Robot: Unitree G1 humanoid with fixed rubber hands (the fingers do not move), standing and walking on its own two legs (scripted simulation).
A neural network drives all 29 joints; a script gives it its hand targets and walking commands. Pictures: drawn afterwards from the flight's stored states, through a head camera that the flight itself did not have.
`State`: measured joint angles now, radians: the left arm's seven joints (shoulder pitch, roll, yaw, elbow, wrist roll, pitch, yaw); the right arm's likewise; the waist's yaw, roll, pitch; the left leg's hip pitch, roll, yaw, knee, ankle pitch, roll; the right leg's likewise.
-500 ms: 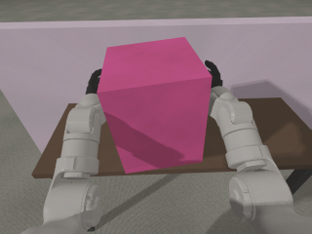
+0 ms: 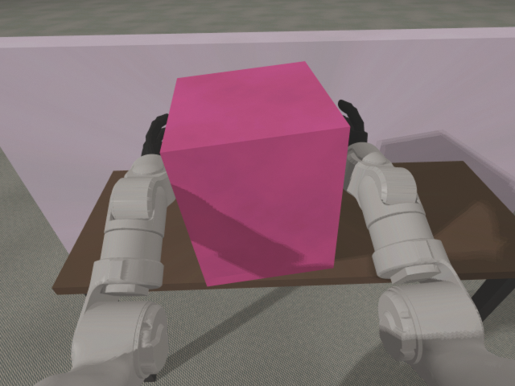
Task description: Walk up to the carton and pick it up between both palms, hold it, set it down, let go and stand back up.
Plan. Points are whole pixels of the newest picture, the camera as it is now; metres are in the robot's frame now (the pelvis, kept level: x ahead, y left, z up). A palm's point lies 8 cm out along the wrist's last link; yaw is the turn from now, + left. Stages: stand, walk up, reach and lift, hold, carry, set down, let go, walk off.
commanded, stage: hold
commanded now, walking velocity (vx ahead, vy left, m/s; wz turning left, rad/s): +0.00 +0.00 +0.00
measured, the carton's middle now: (256, 174) +0.40 +0.00 +0.19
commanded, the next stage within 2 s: set down in 0.30 s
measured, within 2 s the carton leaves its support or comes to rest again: neither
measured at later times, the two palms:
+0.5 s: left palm (150, 165) +0.39 +0.16 +0.21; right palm (345, 150) +0.40 -0.13 +0.22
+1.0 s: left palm (168, 165) +0.46 +0.15 +0.17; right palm (337, 160) +0.44 -0.14 +0.17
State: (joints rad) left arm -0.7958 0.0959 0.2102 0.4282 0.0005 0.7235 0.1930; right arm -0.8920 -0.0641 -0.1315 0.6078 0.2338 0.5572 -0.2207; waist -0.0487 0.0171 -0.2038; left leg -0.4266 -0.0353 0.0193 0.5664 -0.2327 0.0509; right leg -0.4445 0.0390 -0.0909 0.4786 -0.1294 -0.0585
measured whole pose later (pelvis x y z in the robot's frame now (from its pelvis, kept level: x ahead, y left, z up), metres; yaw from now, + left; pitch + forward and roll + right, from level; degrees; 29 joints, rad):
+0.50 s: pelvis +0.00 +0.00 +0.00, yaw +0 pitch +5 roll -1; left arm -0.80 0.09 0.21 0.43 0.03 0.72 0.18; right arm -0.89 -0.06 -0.13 0.61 0.22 0.56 -0.22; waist -0.03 0.02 -0.20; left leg -0.43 -0.04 0.02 0.56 -0.23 0.05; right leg -0.44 0.04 -0.09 0.48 -0.13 -0.06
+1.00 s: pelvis +0.03 +0.00 +0.00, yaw +0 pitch +7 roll -1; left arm -0.83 0.09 0.32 0.66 0.07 0.36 0.09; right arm -0.88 0.06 -0.27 0.71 0.03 0.24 -0.17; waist -0.07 0.02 -0.11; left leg -0.40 -0.04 0.01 0.53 -0.25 0.05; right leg -0.42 0.04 -0.09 0.47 -0.16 -0.06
